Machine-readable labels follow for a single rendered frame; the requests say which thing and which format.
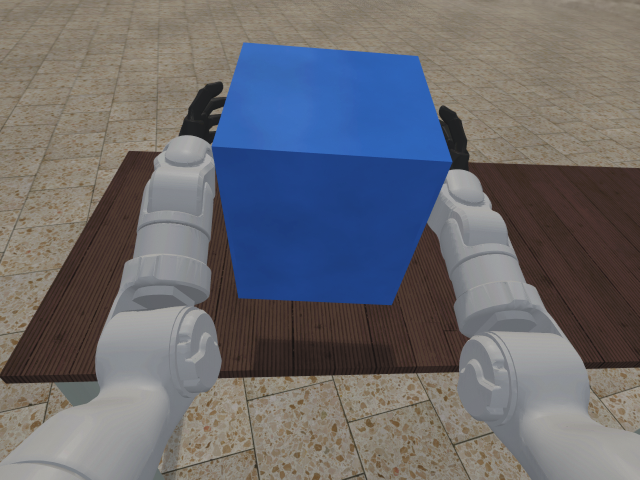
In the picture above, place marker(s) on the carton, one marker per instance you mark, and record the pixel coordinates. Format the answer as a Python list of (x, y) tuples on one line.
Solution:
[(329, 163)]

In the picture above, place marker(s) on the robot right forearm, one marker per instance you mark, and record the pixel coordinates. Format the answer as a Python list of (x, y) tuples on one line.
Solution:
[(490, 289)]

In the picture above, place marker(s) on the table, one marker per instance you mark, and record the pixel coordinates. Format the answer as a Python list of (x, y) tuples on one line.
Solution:
[(575, 231)]

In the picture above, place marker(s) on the robot left hand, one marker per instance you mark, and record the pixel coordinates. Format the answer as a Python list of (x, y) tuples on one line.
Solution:
[(198, 120)]

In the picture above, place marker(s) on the right robot upper arm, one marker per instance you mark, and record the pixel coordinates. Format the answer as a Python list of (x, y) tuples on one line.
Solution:
[(532, 390)]

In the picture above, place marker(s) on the robot left forearm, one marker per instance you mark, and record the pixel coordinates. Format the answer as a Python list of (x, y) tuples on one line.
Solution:
[(169, 265)]

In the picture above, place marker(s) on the left robot upper arm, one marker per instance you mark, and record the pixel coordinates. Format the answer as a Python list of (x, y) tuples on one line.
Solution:
[(151, 364)]

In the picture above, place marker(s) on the robot right hand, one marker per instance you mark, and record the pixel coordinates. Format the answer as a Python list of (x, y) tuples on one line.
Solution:
[(455, 138)]

